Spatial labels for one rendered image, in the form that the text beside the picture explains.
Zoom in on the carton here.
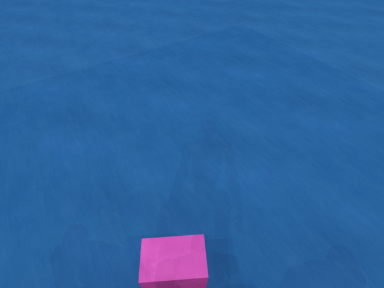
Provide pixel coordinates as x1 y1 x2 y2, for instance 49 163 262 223
139 234 208 288

